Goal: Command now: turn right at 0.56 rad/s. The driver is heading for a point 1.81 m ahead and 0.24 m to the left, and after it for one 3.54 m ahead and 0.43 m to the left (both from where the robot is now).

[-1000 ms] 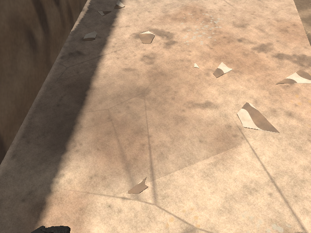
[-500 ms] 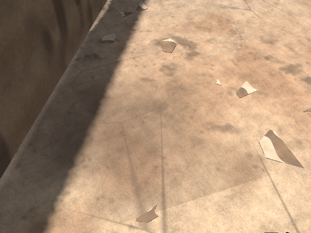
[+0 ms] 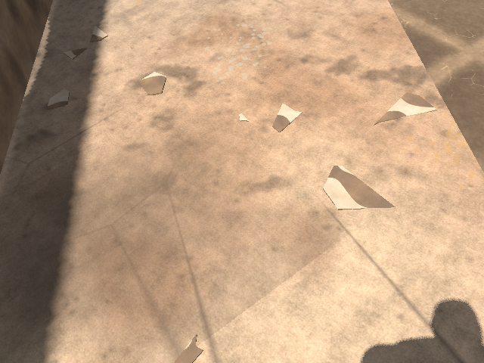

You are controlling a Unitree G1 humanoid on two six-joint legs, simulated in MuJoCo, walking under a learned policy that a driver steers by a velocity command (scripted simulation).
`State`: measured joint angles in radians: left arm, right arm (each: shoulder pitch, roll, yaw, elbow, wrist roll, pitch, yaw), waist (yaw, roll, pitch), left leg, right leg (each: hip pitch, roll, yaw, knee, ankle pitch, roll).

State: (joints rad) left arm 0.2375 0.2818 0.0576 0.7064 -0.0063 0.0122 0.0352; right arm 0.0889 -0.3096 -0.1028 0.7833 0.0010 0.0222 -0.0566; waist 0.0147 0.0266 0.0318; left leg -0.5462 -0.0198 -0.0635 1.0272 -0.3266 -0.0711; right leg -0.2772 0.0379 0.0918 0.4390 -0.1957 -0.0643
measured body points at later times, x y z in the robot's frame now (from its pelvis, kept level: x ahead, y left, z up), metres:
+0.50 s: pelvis +0.02 +0.04 -0.01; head +0.04 +0.05 +0.44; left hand +0.16 +0.32 -0.12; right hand +0.15 -0.23 -0.12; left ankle +0.03 +0.16 -0.75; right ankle +0.02 -0.08 -0.75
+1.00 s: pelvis +0.03 +0.10 -0.02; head +0.04 +0.13 +0.43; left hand +0.07 +0.41 -0.13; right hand +0.22 -0.14 -0.11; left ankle -0.02 +0.17 -0.75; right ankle +0.02 -0.07 -0.69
